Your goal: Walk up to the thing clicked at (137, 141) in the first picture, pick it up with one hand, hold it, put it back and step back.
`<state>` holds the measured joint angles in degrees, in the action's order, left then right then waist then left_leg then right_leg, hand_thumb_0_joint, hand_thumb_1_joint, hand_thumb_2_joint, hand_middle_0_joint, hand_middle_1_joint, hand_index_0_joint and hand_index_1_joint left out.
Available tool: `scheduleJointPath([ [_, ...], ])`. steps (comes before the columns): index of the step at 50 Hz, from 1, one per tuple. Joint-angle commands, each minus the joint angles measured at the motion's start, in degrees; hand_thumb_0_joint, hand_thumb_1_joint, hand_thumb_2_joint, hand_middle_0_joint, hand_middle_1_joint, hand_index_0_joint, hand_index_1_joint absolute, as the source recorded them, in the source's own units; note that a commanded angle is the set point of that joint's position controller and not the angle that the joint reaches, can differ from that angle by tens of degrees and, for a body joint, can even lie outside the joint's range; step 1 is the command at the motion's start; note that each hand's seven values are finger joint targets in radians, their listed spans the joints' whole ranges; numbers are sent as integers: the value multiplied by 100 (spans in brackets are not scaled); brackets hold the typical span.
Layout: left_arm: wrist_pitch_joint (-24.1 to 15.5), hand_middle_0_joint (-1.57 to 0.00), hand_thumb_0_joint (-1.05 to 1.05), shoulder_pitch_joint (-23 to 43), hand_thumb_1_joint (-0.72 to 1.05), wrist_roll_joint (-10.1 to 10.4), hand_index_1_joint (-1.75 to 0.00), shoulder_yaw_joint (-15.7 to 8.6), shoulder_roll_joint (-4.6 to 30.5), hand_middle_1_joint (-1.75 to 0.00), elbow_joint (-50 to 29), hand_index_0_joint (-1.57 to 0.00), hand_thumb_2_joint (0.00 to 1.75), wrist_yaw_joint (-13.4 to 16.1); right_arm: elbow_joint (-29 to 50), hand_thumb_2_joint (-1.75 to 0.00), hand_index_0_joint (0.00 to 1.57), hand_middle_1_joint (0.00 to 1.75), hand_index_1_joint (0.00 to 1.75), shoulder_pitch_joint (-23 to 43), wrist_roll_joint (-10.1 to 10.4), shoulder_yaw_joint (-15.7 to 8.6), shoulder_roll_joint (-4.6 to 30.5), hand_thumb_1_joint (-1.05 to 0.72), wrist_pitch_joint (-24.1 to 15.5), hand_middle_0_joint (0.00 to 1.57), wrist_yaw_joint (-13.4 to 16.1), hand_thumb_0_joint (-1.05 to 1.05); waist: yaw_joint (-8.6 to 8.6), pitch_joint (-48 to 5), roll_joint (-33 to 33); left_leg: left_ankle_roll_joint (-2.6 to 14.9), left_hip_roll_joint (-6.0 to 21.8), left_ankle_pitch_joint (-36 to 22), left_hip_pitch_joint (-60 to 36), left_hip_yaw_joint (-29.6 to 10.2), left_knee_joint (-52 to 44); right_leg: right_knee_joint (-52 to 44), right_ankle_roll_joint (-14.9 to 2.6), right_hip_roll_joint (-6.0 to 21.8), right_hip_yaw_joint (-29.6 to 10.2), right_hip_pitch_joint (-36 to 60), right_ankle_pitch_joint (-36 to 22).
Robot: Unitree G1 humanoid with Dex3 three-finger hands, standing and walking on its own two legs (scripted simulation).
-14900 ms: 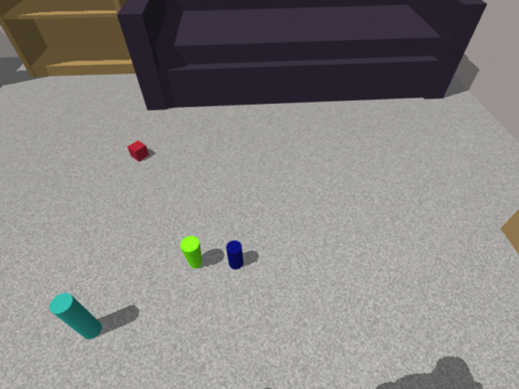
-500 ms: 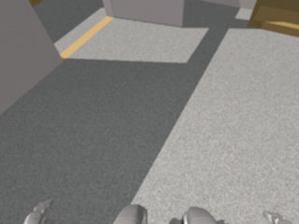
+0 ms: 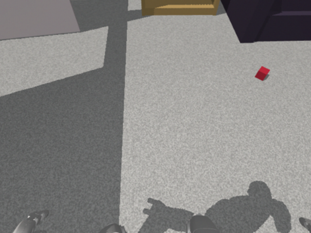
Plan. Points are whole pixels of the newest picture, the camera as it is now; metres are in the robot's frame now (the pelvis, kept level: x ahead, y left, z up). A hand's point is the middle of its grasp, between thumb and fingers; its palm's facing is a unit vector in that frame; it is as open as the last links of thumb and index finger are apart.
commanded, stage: walk up
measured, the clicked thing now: (262, 73) +1.33 -0.92 -0.71
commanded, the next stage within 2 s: stand in 1.82 s
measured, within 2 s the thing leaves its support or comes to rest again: neither
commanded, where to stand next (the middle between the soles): +0.11 -0.09 m, yaw -42 degrees
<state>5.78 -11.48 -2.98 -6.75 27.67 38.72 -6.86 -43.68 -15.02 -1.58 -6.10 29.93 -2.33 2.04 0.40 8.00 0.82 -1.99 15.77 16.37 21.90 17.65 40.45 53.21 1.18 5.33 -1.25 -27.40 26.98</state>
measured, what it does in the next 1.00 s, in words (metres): steps on the spot, turning right: right foot, then left foot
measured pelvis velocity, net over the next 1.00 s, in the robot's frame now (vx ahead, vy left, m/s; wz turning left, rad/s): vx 0.04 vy -0.05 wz -0.60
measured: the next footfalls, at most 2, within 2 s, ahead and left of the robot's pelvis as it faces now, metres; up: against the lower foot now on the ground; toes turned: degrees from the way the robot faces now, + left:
right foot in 0.06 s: +0.03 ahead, -0.18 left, +0.00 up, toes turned -5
left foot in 0.36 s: +0.14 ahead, +0.04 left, +0.00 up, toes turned -13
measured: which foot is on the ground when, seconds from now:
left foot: down 0.00-0.08, up 0.10-0.34, down 0.36-0.72, up 0.74-1.00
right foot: up 0.00-0.04, down 0.06-0.38, up 0.40-0.68, down 0.70-1.00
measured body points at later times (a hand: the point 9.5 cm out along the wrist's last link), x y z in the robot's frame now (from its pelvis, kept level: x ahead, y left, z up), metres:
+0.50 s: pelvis +0.03 -0.03 +0.00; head +0.06 -0.03 +0.45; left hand +0.24 +0.23 -0.11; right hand -0.04 -0.34 -0.10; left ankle +0.10 +0.05 -0.72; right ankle +0.00 -0.16 -0.67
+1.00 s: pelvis +0.04 -0.05 -0.02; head +0.08 -0.09 +0.43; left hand +0.31 +0.15 -0.11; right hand -0.04 -0.38 -0.14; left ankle +0.13 +0.06 -0.71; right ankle +0.02 -0.19 -0.72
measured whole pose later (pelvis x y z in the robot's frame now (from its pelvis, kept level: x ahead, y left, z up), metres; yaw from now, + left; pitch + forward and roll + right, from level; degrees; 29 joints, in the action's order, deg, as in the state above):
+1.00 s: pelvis +0.04 -0.05 -0.02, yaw -34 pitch -1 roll +1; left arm -1.3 -11.9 -1.5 -1.2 22.1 45.3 1.1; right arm -47.4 -9.2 -0.4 -2.8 24.3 0.8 -0.3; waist 0.0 7.2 -1.8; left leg 0.9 2.7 26.0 23.7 0.6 49.7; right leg 48.2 0.4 -3.1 -7.4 -27.2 20.3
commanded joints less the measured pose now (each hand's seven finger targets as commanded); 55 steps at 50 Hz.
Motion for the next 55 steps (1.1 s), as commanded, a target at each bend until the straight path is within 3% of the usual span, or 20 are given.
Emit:
scheduleJointPath([
  [1, -271, -20, 0, -511, 90, 132, -30, -279, 700, -30, -252, -20, 90, 134, 382, -90, 20, 30, 30, -77, 130, -423, 1504, -90, -64, 20, -71, 0, -123, -1504, -1436, 1056, 845, -697, -822, -925, -819, -1094, -309, -397, 642, 690, -368],
  [3, -381, -20, 0, -1343, 90, 70, -30, -435, 1103, -30, 78, -20, 90, 220, 406, -90, 20, 30, 30, -78, 120, -259, 1055, -90, 39, 20, -116, 0, -663, -1556, 129, 645, 131, 243, 171, -475, 1193, -2307, -606, -530, 68, 1999, -300],
  [5, -415, -20, 0, -882, 90, 47, -30, -534, 2001, -30, -295, -20, 90, 317, 716, -90, 20, 30, 30, 603, 331, -106, 772, -90, 45, 20, -36, 0, -706, -702, 1956, 82, -1143, 2136, 2327, -1099, 2491, -3748, -1698, 823, -3628, 1650, 419],
  [8, -398, -20, 0, -177, 90, 152, -30, -347, 1453, -30, -310, -20, 90, 452, 176, -90, 20, 30, 30, 20, 325, -133, 1039, -90, -63, 20, -74, 0, -217, -627, 1291, 109, -861, 1248, 2047, -1478, 1994, -3095, -1411, 421, -2364, 1828, 130],
  [13, -567, -20, 0, -256, 90, 201, -30, -169, 1197, -30, -182, -20, 90, 562, 29, -90, 20, 30, 30, -165, 143, -30, 823, -90, -108, 20, -155, 0, -108, -487, 972, 295, -1299, 868, 631, -1610, 1004, -2796, -1392, 344, -2396, 608, -496],
  [16, -584, -20, 0, 374, 90, 292, -30, -61, 1112, -30, -191, -20, 90, 660, -129, -90, 20, 30, 30, -811, 118, -55, 696, -90, -165, 20, -140, 0, 463, -543, 702, 395, -1452, 26, -1003, -1712, -123, -2058, -1132, 256, -2140, -550, -1142],
  [17, -571, -20, 0, 403, 90, 326, -30, 54, 782, -30, -206, -20, 90, 691, -151, -90, 20, 30, 30, -1093, 23, -133, 812, -90, -186, 20, -100, 0, 697, -554, 140, 354, -1241, 338, -1515, -2235, -994, -1233, -787, -151, -1729, -979, -1113],
  [18, -562, -20, 0, 55, 90, 392, -30, 192, 276, -30, -193, -20, 90, 717, -76, -90, 20, 30, 30, -1003, -89, -245, 1262, -90, -225, 20, -63, 0, 501, -572, -1281, 464, 20, 1329, -1658, -4144, -2241, 124, -342, -1184, -1048, -1410, -259],
  [20, -585, -20, 0, -517, 90, 295, -30, 73, 1066, -30, 140, -20, 90, 835, 145, -90, 20, 30, 30, -166, 76, -319, 1530, -90, -206, 20, -117, 0, 80, -459, -826, 1069, 1210, 2387, -785, -5424, -2947, 1187, -210, -854, -854, -1079, 97],
  [25, -666, -20, 0, -585, 90, 318, -30, 6, 821, -30, 487, -20, 90, 636, 120, -90, 20, 30, 30, -20, -39, -130, 900, -90, -202, 20, -195, 0, 77, -466, -985, 1084, 149, 268, -829, -2768, -2186, 454, -159, -492, -352, -482, -372],
  [33, -816, -20, 0, -760, 90, 253, -30, 43, 553, -30, 599, -20, 90, 754, 318, -90, 20, 30, 30, 71, 50, -82, 705, -90, 158, 20, -276, 0, -58, -1157, -964, 984, -74, -1763, -672, -1405, -108, -1942, -246, -881, 623, 1309, -1362],
  [34, -860, -20, 0, -848, 90, 206, -30, -45, 788, -30, 605, -20, 90, 806, 320, -90, 20, 30, 30, -43, 77, -7, 481, -90, 200, 20, -271, 0, -129, -1242, -488, 751, -272, -1327, -183, -1207, 671, -2337, -369, -714, 93, 1878, -1264],
  [36, -945, -20, 0, -816, 90, 151, -30, -180, 1528, -30, 410, -20, 90, 918, 574, -90, 20, 30, 30, 282, 108, 112, 188, -90, 280, 20, -222, 0, -211, -950, 952, 257, -1198, 1845, 1632, -1569, 2084, -2894, -1665, 1501, -3573, 1984, -2340],
  [37, -918, -20, 0, -662, 90, 173, -30, -157, 1535, -30, 404, -20, 90, 939, 491, -90, 20, 30, 30, 469, 85, -10, 485, -90, 299, 20, -162, 0, -225, -808, 615, 241, -964, 2137, 1327, -1973, 2445, -2761, -2001, 1618, -3508, 1379, -2645],
  [40, -906, -20, 0, -167, 90, 221, -30, -12, 1142, -30, 362, -20, 90, 983, 31, -90, 20, 30, 30, -13, 196, 10, 482, -90, 267, 20, -164, 0, 92, -929, 633, 277, -991, 1167, 954, -1883, 2087, -2174, -1340, 636, -2134, 1269, -3436],
  [47, -821, -20, 0, -174, 90, 170, -30, -6, 1106, -30, 285, -20, 90, 955, -76, -90, 20, 30, 30, 186, 127, 8, 511, -90, 188, 20, -147, 0, -40, -1115, 1040, 296, -1334, 1191, 329, -1702, 1148, -1821, -1376, 334, -2244, 888, -3016],
  [50, -732, -20, 0, 96, 90, 249, -30, 86, 884, -30, 249, -20, 90, 917, -316, -90, 20, 30, 30, -205, 48, -13, 448, -90, 63, 20, -142, 0, 256, -1302, 699, 408, -1502, 330, -968, -1669, -602, -1132, -948, -14, -1696, 220, -2624],
  [52, -726, -20, 0, 70, 90, 329, -30, 207, 518, -30, 273, -20, 90, 961, -215, -90, 20, 30, 30, 128, 27, -186, 1305, -90, -3, 20, -135, 0, 261, -1175, -1401, 1457, 696, 396, -1109, -4548, -1831, 408, -258, -1179, -596, -788, -279],
  [53, -761, -20, 0, 149, 90, 241, -30, 113, 897, -30, 400, -20, 90, 1010, -122, -90, 20, 30, 30, 531, 56, -224, 1348, -90, -22, 20, -168, 0, 192, -940, -1280, 2113, 1351, -236, -756, -5059, -1768, 830, -112, -756, -652, -670, 682],
  [55, -809, -20, 0, 17, 90, 299, -30, 63, 853, -30, 605, -20, 90, 934, -76, -90, 20, 30, 30, 669, 2, -66, 929, -90, -38, 20, -142, 0, -19, -662, -669, 1691, 493, -1539, -620, -3524, -1130, 815, -167, -700, -437, -339, 633],
])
